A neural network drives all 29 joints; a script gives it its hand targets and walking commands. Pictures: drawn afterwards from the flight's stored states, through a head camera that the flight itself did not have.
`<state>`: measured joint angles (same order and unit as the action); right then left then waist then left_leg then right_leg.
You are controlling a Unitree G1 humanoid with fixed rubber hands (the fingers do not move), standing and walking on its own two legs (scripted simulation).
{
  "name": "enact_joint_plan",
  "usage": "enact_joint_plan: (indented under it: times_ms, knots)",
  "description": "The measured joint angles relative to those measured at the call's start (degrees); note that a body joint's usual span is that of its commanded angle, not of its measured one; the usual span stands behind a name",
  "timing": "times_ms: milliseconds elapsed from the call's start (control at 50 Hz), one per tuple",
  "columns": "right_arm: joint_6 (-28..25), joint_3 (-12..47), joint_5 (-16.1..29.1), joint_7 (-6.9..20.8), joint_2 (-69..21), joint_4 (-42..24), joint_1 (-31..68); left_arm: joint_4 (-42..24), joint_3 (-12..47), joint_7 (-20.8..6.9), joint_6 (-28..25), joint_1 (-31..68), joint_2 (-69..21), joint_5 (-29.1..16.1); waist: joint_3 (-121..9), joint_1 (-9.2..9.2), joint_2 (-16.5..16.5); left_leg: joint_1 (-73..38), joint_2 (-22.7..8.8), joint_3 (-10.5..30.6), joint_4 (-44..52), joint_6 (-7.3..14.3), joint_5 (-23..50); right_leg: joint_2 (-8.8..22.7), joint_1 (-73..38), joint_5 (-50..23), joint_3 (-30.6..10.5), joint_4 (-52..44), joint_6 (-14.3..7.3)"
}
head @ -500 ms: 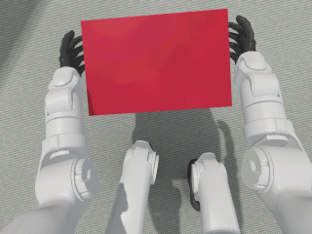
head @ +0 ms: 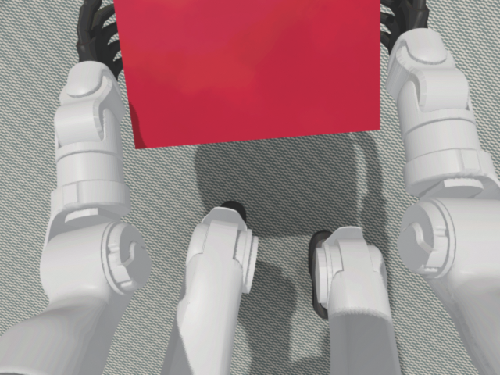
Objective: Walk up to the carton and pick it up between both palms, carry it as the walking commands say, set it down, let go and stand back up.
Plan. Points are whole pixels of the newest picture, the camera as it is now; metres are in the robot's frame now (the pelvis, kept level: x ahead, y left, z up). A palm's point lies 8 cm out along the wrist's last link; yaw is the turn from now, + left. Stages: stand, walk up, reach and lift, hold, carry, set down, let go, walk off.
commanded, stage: set down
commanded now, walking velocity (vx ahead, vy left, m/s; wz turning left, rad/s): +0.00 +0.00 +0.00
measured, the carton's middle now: (251, 73) +0.51 +0.11 -0.22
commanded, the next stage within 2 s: none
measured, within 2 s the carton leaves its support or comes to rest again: rests again in 1.06 s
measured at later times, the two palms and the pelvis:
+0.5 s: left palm (124, 62) +0.49 +0.30 -0.19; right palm (386, 49) +0.57 -0.08 -0.20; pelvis +0.01 +0.00 -0.04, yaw +0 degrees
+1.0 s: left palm (129, 71) +0.48 +0.30 -0.21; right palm (382, 56) +0.57 -0.08 -0.21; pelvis +0.00 -0.01 -0.05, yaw +0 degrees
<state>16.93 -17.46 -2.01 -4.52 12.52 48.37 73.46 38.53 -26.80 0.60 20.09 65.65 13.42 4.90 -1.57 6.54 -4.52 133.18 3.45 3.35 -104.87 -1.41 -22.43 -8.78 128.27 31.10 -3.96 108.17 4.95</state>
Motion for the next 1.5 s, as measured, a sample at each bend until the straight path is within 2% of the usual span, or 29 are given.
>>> enact_joint_plan:
  times_ms: [140, 440, 580, 860, 1060, 1500]
  knots:
    - [-0.79, 1.50, 1.31, -0.86, 0.93, 1.37, 2.31, 1.93, 0.89, 0.22, -0.96, 2.29, 1.74, -1.17, 3.05, 0.21, 0.03, 1.83, -0.15, -0.10, -3.26, -0.16, -0.65, -0.27, 1.86, 0.75, 0.28, 3.39, 0.09]
    - [-2.35, 6.90, 3.35, -3.05, 2.70, 3.86, 5.67, 6.89, 1.18, -0.22, -4.21, 5.37, 4.46, -4.14, 9.88, 1.33, 1.85, 1.71, -2.66, -1.83, -9.10, 0.67, -3.51, -1.42, 2.48, 2.57, -0.24, 9.19, 0.35]
    - [-2.88, 8.31, 4.62, -3.75, 2.72, 4.74, 5.56, 8.00, 1.87, -0.38, -4.85, 5.09, 5.21, -5.01, 10.37, 1.44, 1.18, 1.48, -2.98, -1.64, -10.19, 0.27, -4.10, -1.31, 2.55, 2.98, 0.33, 10.43, -0.29]
    - [-3.58, 8.22, 3.79, -3.71, 2.86, 8.62, 8.00, 11.46, 2.04, -1.46, -5.22, 7.10, 6.62, -4.39, 12.87, 1.42, 1.03, 0.81, -3.50, -1.66, -11.36, 0.23, -3.54, -0.91, 2.09, 2.37, 0.98, 11.76, -0.87]
    - [-3.72, 9.51, 5.07, -3.79, 3.71, 9.65, 8.80, 12.50, 2.87, -1.16, -5.52, 7.77, 6.90, -4.60, 15.15, 1.49, 0.82, 0.30, -4.16, -1.95, -12.85, 0.67, -4.17, -0.65, 1.55, 2.88, 1.24, 13.12, -0.99]
    - [-4.72, 7.45, 2.76, -2.70, 3.26, 11.63, 10.46, 15.61, 4.21, -1.91, -6.15, 8.87, 8.54, -5.69, 16.99, 1.42, 1.13, 0.16, -4.71, -2.72, -15.00, 1.08, -4.39, 0.30, 1.51, 3.42, 1.45, 15.76, -1.54]
